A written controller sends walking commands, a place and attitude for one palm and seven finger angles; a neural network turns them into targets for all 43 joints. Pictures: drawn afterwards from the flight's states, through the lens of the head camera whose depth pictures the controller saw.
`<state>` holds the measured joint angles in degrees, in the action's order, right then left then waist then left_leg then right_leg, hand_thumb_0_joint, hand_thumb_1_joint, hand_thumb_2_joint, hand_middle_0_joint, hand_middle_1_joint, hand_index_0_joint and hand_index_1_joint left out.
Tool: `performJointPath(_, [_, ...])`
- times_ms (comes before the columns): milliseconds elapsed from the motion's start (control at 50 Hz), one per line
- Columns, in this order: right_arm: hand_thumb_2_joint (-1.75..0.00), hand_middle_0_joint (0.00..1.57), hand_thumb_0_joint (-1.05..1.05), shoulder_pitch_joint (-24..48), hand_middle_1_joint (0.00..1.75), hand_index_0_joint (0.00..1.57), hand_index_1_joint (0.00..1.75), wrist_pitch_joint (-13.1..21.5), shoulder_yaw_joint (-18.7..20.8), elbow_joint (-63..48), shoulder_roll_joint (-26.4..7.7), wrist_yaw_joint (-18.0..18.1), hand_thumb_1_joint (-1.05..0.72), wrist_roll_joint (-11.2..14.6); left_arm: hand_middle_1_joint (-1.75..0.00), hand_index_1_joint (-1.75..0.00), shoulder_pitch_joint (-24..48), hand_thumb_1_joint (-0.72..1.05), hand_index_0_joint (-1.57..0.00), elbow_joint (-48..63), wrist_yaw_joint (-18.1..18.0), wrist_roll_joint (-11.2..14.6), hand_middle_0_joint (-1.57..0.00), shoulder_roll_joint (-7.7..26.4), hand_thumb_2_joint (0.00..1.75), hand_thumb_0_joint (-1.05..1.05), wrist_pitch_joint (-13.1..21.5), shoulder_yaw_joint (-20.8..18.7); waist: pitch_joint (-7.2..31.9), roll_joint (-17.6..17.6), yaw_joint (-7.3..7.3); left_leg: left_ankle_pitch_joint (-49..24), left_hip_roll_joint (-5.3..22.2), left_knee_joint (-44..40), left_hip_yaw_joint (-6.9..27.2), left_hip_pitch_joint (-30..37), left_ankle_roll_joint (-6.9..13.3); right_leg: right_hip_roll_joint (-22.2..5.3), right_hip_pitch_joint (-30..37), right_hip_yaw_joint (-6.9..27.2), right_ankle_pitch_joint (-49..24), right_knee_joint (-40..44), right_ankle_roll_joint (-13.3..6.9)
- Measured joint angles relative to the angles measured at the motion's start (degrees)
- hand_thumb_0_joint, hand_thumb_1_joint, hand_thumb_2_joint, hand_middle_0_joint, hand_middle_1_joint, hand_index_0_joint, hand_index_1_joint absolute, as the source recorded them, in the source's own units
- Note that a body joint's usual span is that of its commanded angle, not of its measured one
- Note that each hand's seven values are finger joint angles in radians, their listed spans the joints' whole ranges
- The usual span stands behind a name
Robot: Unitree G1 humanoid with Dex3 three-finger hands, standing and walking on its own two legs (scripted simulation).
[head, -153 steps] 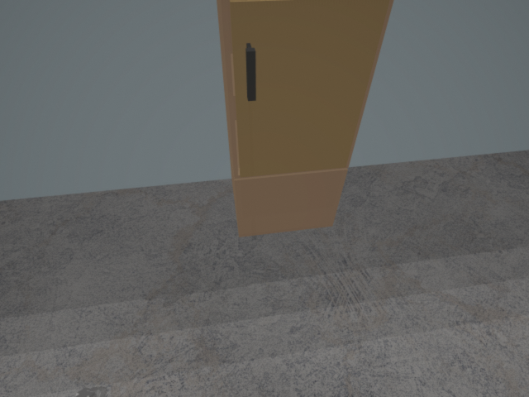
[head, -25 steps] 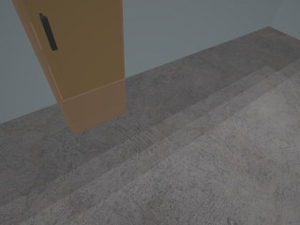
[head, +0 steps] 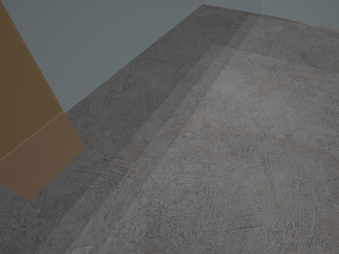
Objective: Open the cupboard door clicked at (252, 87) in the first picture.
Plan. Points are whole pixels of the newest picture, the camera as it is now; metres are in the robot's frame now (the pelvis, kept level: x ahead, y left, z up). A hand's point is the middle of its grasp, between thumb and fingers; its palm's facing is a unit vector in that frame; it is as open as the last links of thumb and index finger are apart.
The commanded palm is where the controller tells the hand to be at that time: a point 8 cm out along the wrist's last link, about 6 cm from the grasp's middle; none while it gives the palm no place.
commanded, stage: walk to a spot facing it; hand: left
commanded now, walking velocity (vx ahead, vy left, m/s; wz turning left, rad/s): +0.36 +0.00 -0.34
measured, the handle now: out of the picture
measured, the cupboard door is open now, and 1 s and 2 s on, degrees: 0 0 0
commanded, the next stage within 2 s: turn to face it in 0.82 s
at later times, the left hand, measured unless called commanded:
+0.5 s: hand (94, 249) +0.18 +0.23 -0.19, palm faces -0.11 -0.98 -0.13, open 7.4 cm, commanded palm none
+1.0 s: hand (148, 142) +0.54 +0.10 -0.17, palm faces -0.44 -0.87 -0.20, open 7.4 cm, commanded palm none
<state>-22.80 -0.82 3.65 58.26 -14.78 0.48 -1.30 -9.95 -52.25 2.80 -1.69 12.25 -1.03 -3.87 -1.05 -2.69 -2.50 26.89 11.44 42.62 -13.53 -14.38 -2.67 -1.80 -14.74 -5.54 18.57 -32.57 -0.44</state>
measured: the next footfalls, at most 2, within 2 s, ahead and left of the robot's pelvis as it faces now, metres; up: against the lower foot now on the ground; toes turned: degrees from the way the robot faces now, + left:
left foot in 0.40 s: +0.32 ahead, +0.11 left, +0.00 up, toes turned -1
right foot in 0.98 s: +0.42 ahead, -0.14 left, +0.00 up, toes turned -33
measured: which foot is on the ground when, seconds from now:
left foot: up 0.00-0.38, down 0.40-0.98, up 1.00-1.00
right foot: down 0.00-0.42, up 0.44-0.96, down 0.98-1.00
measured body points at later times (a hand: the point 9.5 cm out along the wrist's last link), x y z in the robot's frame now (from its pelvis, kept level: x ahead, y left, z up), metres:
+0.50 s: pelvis +0.20 +0.04 +0.00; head +0.22 +0.08 +0.44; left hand +0.19 +0.28 -0.18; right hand +0.26 -0.21 -0.12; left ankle +0.28 +0.11 -0.72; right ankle +0.04 -0.09 -0.64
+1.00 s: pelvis +0.35 -0.01 -0.01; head +0.39 -0.04 +0.44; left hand +0.56 +0.15 -0.15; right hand +0.21 -0.18 -0.17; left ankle +0.29 +0.12 -0.71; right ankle +0.39 -0.12 -0.73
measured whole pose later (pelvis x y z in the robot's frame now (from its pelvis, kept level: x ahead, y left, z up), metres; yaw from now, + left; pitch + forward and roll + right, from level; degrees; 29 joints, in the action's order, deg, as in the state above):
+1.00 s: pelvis +0.35 -0.01 -0.01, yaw -26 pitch +0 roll +0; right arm -22.5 1.1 2.7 61.3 -7.2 1.3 -0.7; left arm -6.7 -53.5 1.0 -2.2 9.6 -0.1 -3.9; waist -5.6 -0.5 -2.5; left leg 28.6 9.1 42.5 -21.4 -6.1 -1.5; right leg -2.1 -24.2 -8.4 12.6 -37.7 -2.3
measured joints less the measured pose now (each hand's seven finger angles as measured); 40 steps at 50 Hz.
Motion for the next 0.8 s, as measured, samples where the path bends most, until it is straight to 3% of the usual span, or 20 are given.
performJointPath(40, [-0.90, 0.20, 0.01, 0.2, 0.30, 0.20, 0.29, -1.3, 0.1, 1.2, -0.7, -0.4, -0.90, -0.2, -0.30, -0.30, -0.4, 0.91, -0.20, -0.1, -0.9, 0.4, -0.20, -0.9, 0.90, 0.01, 1.4, 0.6, 0.1, -0.7, 0.28, 0.9, -1.5, 11.9, 5.5, -5.1, 0.1, 1.0, 1.3, 0.1, 0.4, -0.5, -0.5])
performJointPath(80, [-0.90, 0.20, 0.01, 1.1, 0.30, 0.19, 0.29, -1.5, 0.3, 1.5, -0.7, -0.8, -0.90, -0.3, -0.30, -0.30, -2.3, 0.91, -0.20, -0.6, -1.6, 0.6, -0.20, -1.5, 0.90, 0.00, 2.3, 0.8, 0.9, -0.2, 1.00, -2.4, -2.6, 18.3, 7.3, -9.1, 0.0, 1.4, 3.8, 1.4, 0.3, 2.3, -0.7])
performJointPath(120, [-0.90, 0.20, 0.01, 2.6, 0.30, 0.19, 0.29, -1.0, 0.4, 0.7, -0.5, -1.1, -0.91, -0.5, -0.30, -0.30, -4.5, 0.91, -0.20, -1.7, -2.1, 0.5, -0.20, -1.8, 0.90, 0.00, 2.7, 1.2, 1.3, 0.5, 1.20, -6.4, -2.9, 19.5, 7.9, -12.5, -0.7, 1.7, 6.5, 2.8, -0.7, 5.9, -0.6])
performJointPath(200, [-0.90, 0.20, 0.01, 6.6, 0.30, 0.19, 0.29, 0.3, 0.4, -2.1, 0.6, -1.5, -0.91, -0.4, -0.30, -0.30, -7.9, 0.91, -0.20, -4.6, -2.2, 0.3, -0.20, -2.6, 0.90, 0.00, 3.4, 1.9, 0.9, 1.2, 1.11, -12.8, -2.7, 15.8, 8.8, -17.7, -1.6, 2.4, 11.2, 4.5, -1.7, 11.4, -0.6])
performJointPath(260, [-0.90, 0.20, 0.01, 9.4, 0.30, 0.19, 0.29, 0.7, 0.2, -3.3, 1.5, -1.9, -0.91, -0.1, -0.30, -0.30, -10.0, 0.91, -0.20, -6.5, -2.4, 0.2, -0.20, -3.2, 0.90, 0.00, 3.8, 2.2, 0.2, 1.5, 1.93, -16.0, -2.8, 11.5, 9.0, -19.7, -1.5, 2.9, 14.0, 5.5, -1.0, 13.6, -0.1])
performJointPath(380, [-0.90, 0.20, 0.01, 13.2, 0.30, 0.19, 0.29, 2.2, -0.6, -4.8, 3.5, -2.3, -0.90, 0.3, -0.30, -0.30, -13.5, 0.91, -0.21, -9.6, -2.9, -0.1, -0.20, -2.9, 0.90, 0.01, 3.7, 1.9, -1.1, 3.3, 4.46, -16.4, -5.0, -3.4, 7.9, -14.6, 0.5, 2.2, 17.8, 7.6, 4.8, 11.7, 2.1])
performJointPath(420, [-0.90, 0.20, 0.01, 13.9, 0.30, 0.19, 0.29, 3.8, -1.0, -5.1, 4.2, -1.8, -0.90, -0.1, -0.30, -0.30, -14.3, 0.91, -0.21, -10.5, -2.8, 0.3, -0.20, -2.5, 0.90, 0.01, 3.2, 1.3, -1.8, 4.5, 4.52, -17.1, -6.2, -5.1, 7.0, -11.9, 2.9, 1.2, 15.1, 8.5, 9.4, 2.1, 1.7])
performJointPath(460, [-0.90, 0.20, 0.01, 14.2, 0.30, 0.20, 0.29, 4.7, -1.6, -5.2, 5.0, -1.2, -0.90, -0.2, -0.30, -0.30, -13.3, 0.91, -0.20, -11.2, -2.6, 0.6, -0.20, -1.8, 0.90, 0.01, 2.1, 0.8, -2.8, 5.4, 4.58, -13.2, -6.1, -1.9, 5.2, -10.8, 5.1, 1.6, 7.5, 9.1, 11.0, -17.3, 0.0])
performJointPath(500, [-0.90, 0.20, 0.00, 13.2, 0.30, 0.20, 0.29, 4.8, -1.9, -4.5, 5.9, -0.6, -0.90, -0.2, -0.30, -0.30, -12.2, 0.91, -0.20, -11.2, -2.4, 0.5, -0.20, -1.1, 0.90, 0.01, 1.5, 0.3, -2.9, 5.5, 4.36, -11.4, -6.0, -3.6, 3.7, -7.5, 5.7, 1.7, 0.1, 7.9, 7.0, -31.8, -0.8])
performJointPath(540, [-0.90, 0.20, 0.00, 11.3, 0.30, 0.20, 0.29, 4.9, -2.1, -3.4, 6.8, 0.1, -0.90, -0.1, -0.30, -0.30, -10.5, 0.91, -0.20, -10.4, -1.9, 0.2, -0.20, -0.2, 0.90, 0.01, 1.2, -0.4, -2.7, 5.6, 4.11, -12.1, -6.4, -7.8, 2.5, -3.6, 5.7, 0.6, -6.0, 6.0, 1.5, -38.2, -0.7])
performJointPath(680, [-0.90, 0.21, 0.00, 4.9, 0.30, 0.20, 0.29, 5.0, -0.9, 0.7, 6.2, 1.6, -0.94, 0.8, -0.30, -0.29, -5.6, 0.92, -0.20, -5.4, -1.5, -0.3, -0.20, 0.4, 0.90, 0.01, 0.0, -2.2, -1.0, 5.2, 3.96, -12.4, -8.1, -18.2, -1.9, 5.7, 6.0, -2.5, -20.0, 4.4, -8.9, -38.6, 1.7])
performJointPath(800, [-0.90, 0.20, 0.00, 1.9, 0.30, 0.20, 0.29, 4.1, -1.3, 2.6, 7.1, 1.5, -0.92, 0.6, -0.30, -0.29, -2.0, 0.92, -0.20, -4.0, -1.3, -0.2, -0.19, -0.3, 0.90, 0.00, -1.4, -2.1, -1.6, 4.8, 2.54, -9.0, -8.0, -19.2, -5.4, 10.3, 5.1, -3.8, -21.2, 1.9, -10.3, -28.4, 3.3])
